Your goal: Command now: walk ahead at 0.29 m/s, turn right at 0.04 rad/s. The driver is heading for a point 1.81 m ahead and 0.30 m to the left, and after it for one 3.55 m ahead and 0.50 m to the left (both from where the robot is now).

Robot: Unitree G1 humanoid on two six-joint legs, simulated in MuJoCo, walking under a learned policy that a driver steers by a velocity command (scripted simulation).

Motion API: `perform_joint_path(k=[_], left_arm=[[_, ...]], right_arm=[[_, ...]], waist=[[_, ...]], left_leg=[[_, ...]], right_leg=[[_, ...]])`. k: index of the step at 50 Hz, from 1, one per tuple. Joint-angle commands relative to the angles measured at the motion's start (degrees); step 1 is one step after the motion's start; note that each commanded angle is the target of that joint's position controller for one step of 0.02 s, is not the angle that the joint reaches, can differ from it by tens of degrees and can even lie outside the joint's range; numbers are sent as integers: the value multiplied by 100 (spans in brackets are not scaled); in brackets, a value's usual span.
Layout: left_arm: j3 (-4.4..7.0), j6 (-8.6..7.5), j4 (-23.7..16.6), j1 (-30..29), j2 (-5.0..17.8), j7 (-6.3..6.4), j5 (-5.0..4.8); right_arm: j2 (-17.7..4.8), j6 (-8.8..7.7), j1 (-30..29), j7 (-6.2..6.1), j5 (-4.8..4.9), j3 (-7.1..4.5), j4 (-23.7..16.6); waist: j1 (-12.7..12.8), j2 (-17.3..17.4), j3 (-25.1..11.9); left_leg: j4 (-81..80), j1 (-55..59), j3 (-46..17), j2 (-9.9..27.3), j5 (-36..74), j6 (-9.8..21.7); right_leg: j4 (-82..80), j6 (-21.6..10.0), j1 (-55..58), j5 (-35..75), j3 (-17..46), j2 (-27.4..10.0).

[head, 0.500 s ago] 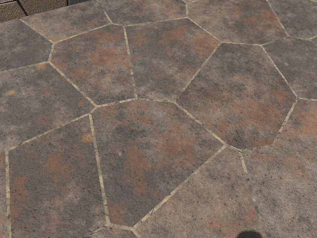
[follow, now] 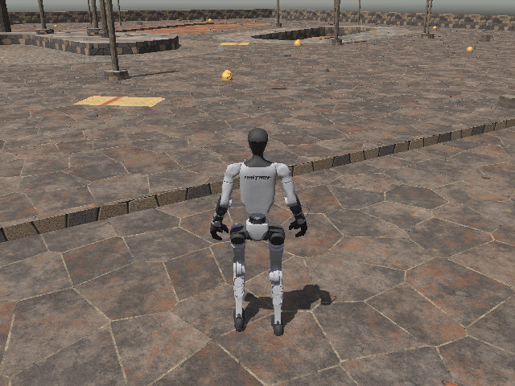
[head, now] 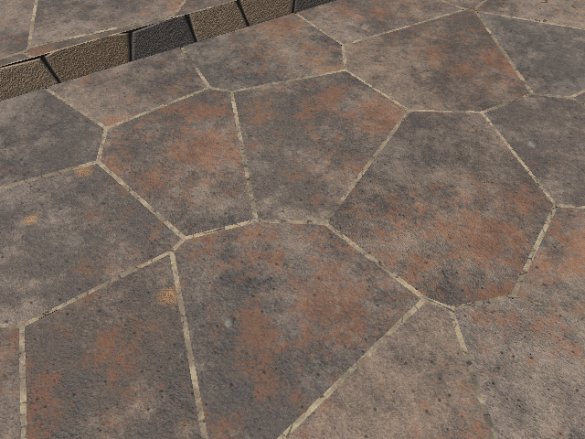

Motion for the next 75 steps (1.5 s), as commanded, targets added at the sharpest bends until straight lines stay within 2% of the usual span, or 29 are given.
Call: perform_joint_path(k=[1,5,7,9,11,20,23,26,27,28,29,30,32,34,38,43,44,45,46,48,50,53,62,66,69,70,71,73,75], left_arm=[[328,-110,-352,-215,1127,-1,-80],[236,-95,-362,-364,824,-84,-52],[118,-266,-808,-387,415,-54,-76],[287,-388,-686,-520,1013,-51,-252],[287,-411,-533,-533,869,-79,-85],[98,-484,-692,-1485,253,-264,50],[154,-510,-662,-1495,436,-364,21],[312,-576,-343,-547,818,-347,124],[369,-609,-250,-197,1065,-289,177],[383,-560,-275,89,1419,-211,371],[192,-482,-258,36,908,-201,405],[123,-389,-312,-207,601,-237,218],[113,-234,-393,-1153,609,-256,31],[238,-65,-386,-1511,1019,-219,120],[168,-1,-200,-1740,688,-92,116],[317,70,38,-1654,968,60,-103],[240,55,-60,-1830,616,48,-95],[110,-11,-126,-1772,8,-33,-97],[303,-103,-297,-2068,646,-38,-240],[443,-164,80,-1388,985,-10,-160],[447,-174,277,-1289,819,-22,36],[390,-207,331,-1446,507,-78,-21],[205,-414,55,-2433,369,-288,-137],[203,-487,23,-2284,562,-358,-154],[517,-497,673,-136,1196,-256,-151],[653,-447,848,832,1793,-190,-26],[558,-436,920,900,1591,-231,-34],[337,-454,792,-27,925,-232,-39],[235,-488,705,-607,613,-264,38]], right_arm=[[-321,-272,-661,142,2,-46,-546],[-481,-240,836,147,-13,-163,16],[-1605,-286,1726,121,-127,-388,18],[-914,-339,991,97,-125,-182,-146],[-719,-328,656,80,-183,-93,-222],[-723,-102,976,-175,-180,-15,48],[-824,-39,1051,-199,-120,-42,153],[-816,9,592,-202,-77,-64,49],[-737,-13,729,-180,-130,-38,21],[-387,-60,1185,-137,-304,90,-74],[-15,-13,1964,-76,-182,221,199],[-634,93,1684,-48,-46,67,299],[-686,378,943,-159,-54,-17,153],[-604,692,1074,-318,-90,-54,210],[-228,703,1384,-367,-197,10,307],[-336,495,1728,-230,-323,-18,544],[-380,447,2122,-226,-373,-2,682],[-781,395,1913,-251,-273,-68,586],[-1339,258,1229,-226,-341,-186,278],[-984,-48,350,-281,-254,-118,91],[-686,-159,671,-239,-144,-57,227],[-306,-210,1477,-221,-138,30,532],[-683,-112,1877,-249,-100,-115,779],[-766,-54,1765,-206,-4,-202,876],[-664,-36,1313,-195,-49,-172,712],[-146,-116,1540,-169,-173,-5,469],[71,-279,1601,-171,-61,59,468],[-622,-444,815,-121,162,-131,296],[-500,-396,619,-155,-3,-176,304]], waist=[[101,-805,532],[-625,-421,-24],[-744,1886,-379],[-507,880,489],[-339,488,579],[-485,483,352],[-413,587,194],[214,578,-267],[339,239,-665],[180,-813,-1540],[-77,-1482,-2582],[85,-840,-2423],[-115,-344,-1124],[-325,-592,-533],[-487,-962,-805],[-754,-955,-315],[-911,-147,14],[-693,1620,276],[-548,1400,1061],[3,944,1145],[-110,759,753],[-336,702,507],[-815,845,846],[-572,960,861],[549,571,-559],[696,-809,-1624],[605,-1689,-2008],[387,-929,-547],[35,-504,12]], left_leg=[[-587,-771,-34,202,335,161],[-1570,2125,178,-151,1616,44],[-3362,3032,-4123,2161,-458,1382],[-3600,2412,-3819,2089,-1430,1363],[-3590,2083,-2665,1549,-38,1048],[-3247,1414,-179,610,5475,519],[-2936,1654,-359,810,5332,550],[-1773,1897,-462,745,5750,391],[-934,1621,-327,402,5118,137],[703,169,-294,9,2381,-188],[2031,-362,-861,-412,-1393,-490],[2285,-286,-1227,-180,-1383,-588],[2247,-643,-839,55,-1215,-704],[2140,-105,-529,-52,-751,-840],[915,648,-158,97,191,-696],[-1107,1690,563,-252,542,-31],[-2174,1821,-303,208,-414,300],[-3403,1520,-2652,1700,-2348,869],[-4461,394,-4268,2253,-3332,1467],[-4255,701,-3184,1832,-1683,933],[-4102,1264,-2264,1477,-713,648],[-4031,1996,-1575,1278,369,603],[-3967,2086,-942,1386,1436,799],[-3617,2196,-972,1630,2152,761],[-1159,1261,-275,1055,4333,351],[1140,-765,91,385,2453,-51],[2446,-1925,-535,-259,-446,-150],[2945,-2513,-667,442,366,72],[2324,-2005,-560,815,1197,44]], right_leg=[[-1628,-1051,84,-725,1695,-1394],[-458,-615,-1379,-275,726,-769],[3113,70,-3253,-1459,-29,341],[4021,-115,-4059,-701,304,-308],[3684,-140,-3848,220,172,-598],[870,292,-2188,2384,-668,-156],[356,159,-1734,2587,-506,6],[-331,-200,-728,2827,-471,166],[-523,-391,229,4558,-257,-167],[372,-1107,2159,7652,972,-1531],[376,-2105,2766,8631,2194,-2672],[167,-1942,2126,7842,1899,-2294],[-287,-1560,683,5820,1309,-1846],[-877,-1421,-785,4137,974,-1573],[-1525,-1053,-1522,86,451,-1070],[-1442,-448,-2175,-2202,385,-949],[-267,-92,-2693,-2209,34,-560],[2069,268,-3517,-1519,-852,158],[2637,50,-3999,-778,66,-7],[2935,-50,-3911,461,249,-201],[3025,23,-3793,1030,34,-223],[2797,111,-3882,1529,-191,-293],[554,279,-2979,1679,-581,-279],[36,-80,-2251,1184,-574,-227],[-108,-570,976,1273,-450,-204],[-100,-1231,3240,646,1655,-1722],[-1181,-1704,3498,-496,3766,-2382],[-1430,-1286,2032,-401,2403,-1964],[-1749,-1112,806,672,1370,-1464]])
